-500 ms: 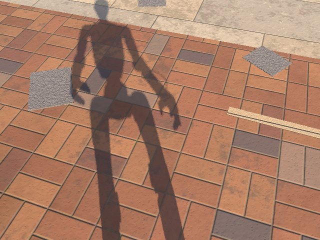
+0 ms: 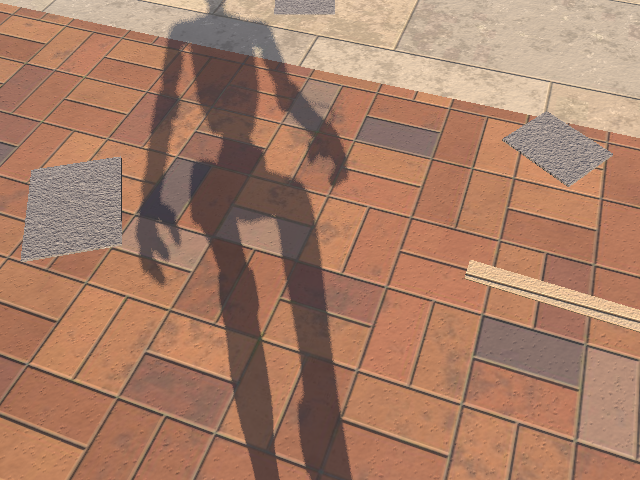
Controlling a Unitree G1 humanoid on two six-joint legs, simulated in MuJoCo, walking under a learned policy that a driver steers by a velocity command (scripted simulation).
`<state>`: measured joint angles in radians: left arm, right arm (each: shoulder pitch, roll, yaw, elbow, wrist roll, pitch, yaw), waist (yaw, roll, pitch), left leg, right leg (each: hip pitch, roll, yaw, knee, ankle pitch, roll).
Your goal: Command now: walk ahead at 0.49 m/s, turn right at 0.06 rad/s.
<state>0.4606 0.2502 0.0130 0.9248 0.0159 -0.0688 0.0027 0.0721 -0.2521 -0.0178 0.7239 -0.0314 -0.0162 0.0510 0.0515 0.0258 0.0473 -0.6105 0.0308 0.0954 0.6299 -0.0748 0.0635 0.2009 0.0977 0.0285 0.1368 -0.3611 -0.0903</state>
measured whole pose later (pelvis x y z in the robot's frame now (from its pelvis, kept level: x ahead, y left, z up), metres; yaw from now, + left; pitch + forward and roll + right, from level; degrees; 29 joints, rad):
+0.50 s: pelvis +0.29 +0.01 +0.01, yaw +0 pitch +1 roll +2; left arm 0.05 0.23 -0.01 0.82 0.03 -0.03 -0.04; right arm 0.44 -0.22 -0.02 0.98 -0.01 -0.09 0.01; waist -0.06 -0.04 0.05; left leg 0.08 -0.09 0.07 0.19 -0.28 0.07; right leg -0.60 -0.08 -0.05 0.61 0.00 -0.03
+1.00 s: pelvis +0.57 -0.02 +0.02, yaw +1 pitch +0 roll -2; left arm 0.44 0.20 0.03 1.04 0.01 -0.09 -0.01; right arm 0.08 -0.23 -0.02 0.86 -0.03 -0.03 0.03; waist 0.05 0.04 0.04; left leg -0.61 0.10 0.04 0.70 -0.04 0.02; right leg 0.05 0.09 -0.08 0.17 -0.23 -0.08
